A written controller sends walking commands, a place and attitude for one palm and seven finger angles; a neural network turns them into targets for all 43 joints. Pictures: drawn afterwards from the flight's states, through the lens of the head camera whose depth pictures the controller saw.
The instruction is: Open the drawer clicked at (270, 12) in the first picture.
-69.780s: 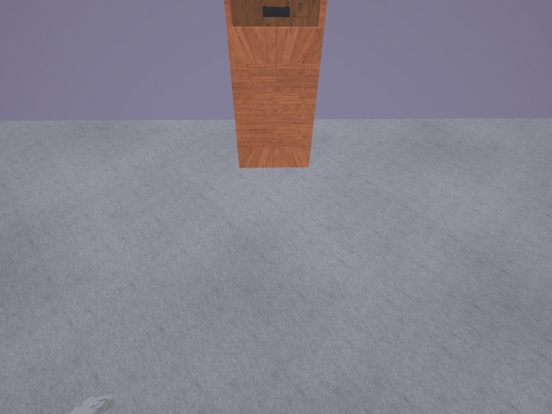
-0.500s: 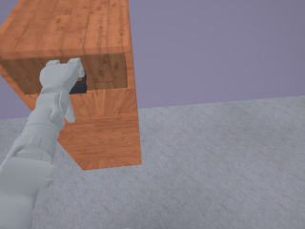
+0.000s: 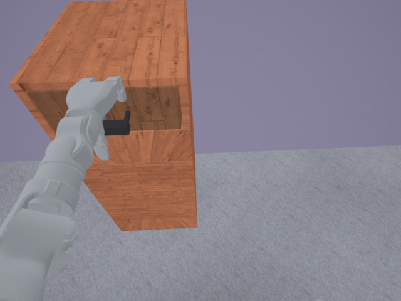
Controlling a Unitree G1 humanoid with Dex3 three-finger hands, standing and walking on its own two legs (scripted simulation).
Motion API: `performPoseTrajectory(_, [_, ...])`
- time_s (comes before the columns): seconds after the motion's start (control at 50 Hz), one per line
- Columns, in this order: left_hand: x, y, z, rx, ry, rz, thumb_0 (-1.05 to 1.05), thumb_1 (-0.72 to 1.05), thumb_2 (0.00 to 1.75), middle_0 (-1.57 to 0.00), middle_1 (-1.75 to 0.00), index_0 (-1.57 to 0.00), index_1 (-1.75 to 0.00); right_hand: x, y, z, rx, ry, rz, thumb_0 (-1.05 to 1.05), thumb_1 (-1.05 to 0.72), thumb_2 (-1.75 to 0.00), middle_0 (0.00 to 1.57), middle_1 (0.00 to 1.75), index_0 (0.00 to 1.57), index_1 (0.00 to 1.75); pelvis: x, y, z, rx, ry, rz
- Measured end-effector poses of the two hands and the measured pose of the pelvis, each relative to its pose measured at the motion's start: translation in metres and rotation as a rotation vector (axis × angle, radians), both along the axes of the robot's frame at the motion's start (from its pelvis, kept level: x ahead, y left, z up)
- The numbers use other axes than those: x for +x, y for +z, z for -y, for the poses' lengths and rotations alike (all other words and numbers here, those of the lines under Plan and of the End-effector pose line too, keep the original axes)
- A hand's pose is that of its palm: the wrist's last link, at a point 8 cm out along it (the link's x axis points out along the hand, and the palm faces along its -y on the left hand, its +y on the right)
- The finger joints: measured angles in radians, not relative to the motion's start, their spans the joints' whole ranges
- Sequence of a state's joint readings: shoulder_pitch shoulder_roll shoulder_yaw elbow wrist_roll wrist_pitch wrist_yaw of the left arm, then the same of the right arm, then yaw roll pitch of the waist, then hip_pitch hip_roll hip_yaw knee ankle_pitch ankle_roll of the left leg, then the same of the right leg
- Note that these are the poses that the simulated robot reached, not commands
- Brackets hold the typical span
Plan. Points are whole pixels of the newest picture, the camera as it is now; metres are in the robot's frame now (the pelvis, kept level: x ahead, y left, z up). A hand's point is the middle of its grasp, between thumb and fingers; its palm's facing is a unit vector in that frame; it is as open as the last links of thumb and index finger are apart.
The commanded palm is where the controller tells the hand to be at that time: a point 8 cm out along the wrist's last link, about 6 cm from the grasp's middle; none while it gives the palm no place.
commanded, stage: re-aim the fingers above the handle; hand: left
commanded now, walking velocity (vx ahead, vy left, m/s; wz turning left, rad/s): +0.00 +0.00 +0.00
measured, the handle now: (109, 121) +0.51 +0.23 +0.06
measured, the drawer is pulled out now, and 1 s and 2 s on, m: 0.00 0.00 0.00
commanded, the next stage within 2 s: none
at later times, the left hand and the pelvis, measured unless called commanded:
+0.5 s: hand (112, 118) +0.46 +0.19 +0.12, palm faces -0.05 -0.04 -1.00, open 13.8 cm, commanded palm +0.44 +0.20 +0.18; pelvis -0.01 -0.01 +0.00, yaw +0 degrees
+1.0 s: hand (115, 116) +0.46 +0.19 +0.12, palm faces +0.01 -0.05 -1.00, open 13.8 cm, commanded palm +0.45 +0.21 +0.18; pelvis -0.01 +0.00 +0.00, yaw +0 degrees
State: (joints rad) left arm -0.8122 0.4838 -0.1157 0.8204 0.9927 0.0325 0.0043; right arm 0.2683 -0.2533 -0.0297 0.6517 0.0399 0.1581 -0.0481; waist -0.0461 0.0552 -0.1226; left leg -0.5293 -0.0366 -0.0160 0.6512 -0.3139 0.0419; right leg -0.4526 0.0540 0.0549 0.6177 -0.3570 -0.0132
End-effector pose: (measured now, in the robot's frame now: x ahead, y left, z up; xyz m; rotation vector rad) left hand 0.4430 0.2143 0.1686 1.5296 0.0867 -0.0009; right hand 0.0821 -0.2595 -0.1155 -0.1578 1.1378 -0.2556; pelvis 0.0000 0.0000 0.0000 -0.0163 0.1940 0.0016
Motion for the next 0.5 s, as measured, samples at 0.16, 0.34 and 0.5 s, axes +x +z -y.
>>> performPoseTrajectory(0.16, [-0.01,-0.002,0.004,-0.001,-0.035,0.048,0.0,-0.49,0.3,-0.32,-1.2,-0.32,-1.2,0.001,-0.002,0.005,0.003,0.007,-0.01,0.01,-0.91,-0.9,0.2,0.3,0.2,0.3,0.0,0.0,0.005,0.001,0.005,0.0])
performPoseTrajectory(0.34, [-0.011,0.007,0.011,0.027,0.027,0.065,0.0,-0.49,0.3,-0.32,-1.2,-0.32,-1.2,-0.006,-0.008,0.007,0.026,0.006,-0.025,0.01,-0.91,-0.9,0.2,0.3,0.2,0.3,-0.005,0.0,0.01,0.004,0.013,0.011])
performPoseTrajectory(0.5, [-0.006,0.004,0.023,0.007,0.007,0.009,0.0,-0.49,0.3,-0.32,-1.2,-0.32,-1.2,-0.019,-0.005,0.013,0.009,-0.022,-0.019,0.01,-0.91,-0.9,0.2,0.3,0.2,0.3,-0.009,0.0,0.015,0.01,0.003,0.016])
